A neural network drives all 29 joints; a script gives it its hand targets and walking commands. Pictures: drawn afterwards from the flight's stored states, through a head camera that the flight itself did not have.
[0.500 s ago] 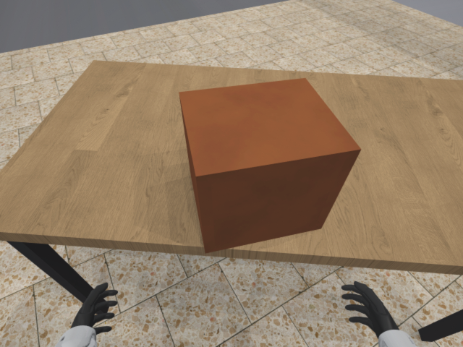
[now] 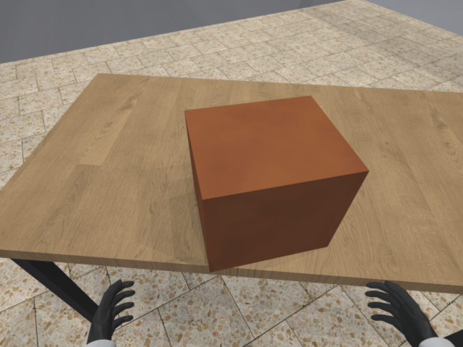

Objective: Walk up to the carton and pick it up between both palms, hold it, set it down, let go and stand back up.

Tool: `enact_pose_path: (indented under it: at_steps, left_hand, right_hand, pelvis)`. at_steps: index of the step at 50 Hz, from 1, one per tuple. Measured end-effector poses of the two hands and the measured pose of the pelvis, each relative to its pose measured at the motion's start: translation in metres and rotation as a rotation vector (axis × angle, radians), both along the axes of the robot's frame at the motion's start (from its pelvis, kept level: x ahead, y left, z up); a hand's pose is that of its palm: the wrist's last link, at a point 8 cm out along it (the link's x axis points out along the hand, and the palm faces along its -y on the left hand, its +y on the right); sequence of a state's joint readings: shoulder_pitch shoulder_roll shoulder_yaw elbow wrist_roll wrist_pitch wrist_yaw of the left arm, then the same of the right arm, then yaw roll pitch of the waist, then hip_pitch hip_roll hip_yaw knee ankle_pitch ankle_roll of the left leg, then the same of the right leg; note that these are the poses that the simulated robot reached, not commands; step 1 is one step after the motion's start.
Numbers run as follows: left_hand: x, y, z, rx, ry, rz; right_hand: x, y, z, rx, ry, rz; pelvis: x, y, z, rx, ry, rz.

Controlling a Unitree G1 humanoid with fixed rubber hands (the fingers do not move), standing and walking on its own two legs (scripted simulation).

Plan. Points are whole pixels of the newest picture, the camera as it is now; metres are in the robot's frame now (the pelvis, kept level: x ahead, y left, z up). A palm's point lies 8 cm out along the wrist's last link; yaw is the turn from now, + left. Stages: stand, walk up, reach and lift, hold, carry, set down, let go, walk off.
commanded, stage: reach and lift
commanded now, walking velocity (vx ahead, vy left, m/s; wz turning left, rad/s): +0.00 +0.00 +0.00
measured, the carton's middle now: (260, 183) +0.40 -0.02 +0.07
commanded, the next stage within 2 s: none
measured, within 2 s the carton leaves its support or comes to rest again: neither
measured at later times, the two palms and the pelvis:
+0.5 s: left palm (122, 328) +0.15 +0.19 +0.03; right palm (462, 333) +0.15 -0.30 +0.03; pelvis -0.01 -0.01 +0.00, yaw -2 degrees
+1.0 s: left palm (127, 277) +0.20 +0.18 +0.08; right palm out of the picture +0.20 -0.31 +0.08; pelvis -0.02 -0.01 +0.00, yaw -3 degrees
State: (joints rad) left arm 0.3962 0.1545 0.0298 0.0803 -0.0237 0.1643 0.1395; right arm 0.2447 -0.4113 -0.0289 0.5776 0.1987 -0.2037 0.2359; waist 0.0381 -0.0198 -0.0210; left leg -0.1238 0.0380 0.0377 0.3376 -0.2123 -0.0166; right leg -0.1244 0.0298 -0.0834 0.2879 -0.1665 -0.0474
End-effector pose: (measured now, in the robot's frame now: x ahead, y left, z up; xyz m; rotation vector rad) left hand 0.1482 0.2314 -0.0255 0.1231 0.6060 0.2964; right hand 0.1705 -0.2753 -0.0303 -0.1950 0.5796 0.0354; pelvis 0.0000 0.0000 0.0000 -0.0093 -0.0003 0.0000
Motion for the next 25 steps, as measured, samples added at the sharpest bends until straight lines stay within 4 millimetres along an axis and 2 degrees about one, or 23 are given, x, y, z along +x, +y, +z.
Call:
enact_pose_path:
  at_steps: [15,25]
  left_hand:
    - [0.004,-0.032,0.032,-0.040,-0.147,-0.016]
    - [-0.002,-0.045,0.053,-0.051,-0.240,-0.003]
  right_hand:
    - [-0.006,-0.024,0.043,0.050,-0.109,-0.008]
    - [-0.018,-0.028,0.061,0.085,-0.171,0.000]
  pelvis:
    - [-0.006,-0.002,0.000,0.003,-0.006,-0.021]
    - [-0.013,-0.007,-0.001,0.006,-0.008,-0.028]
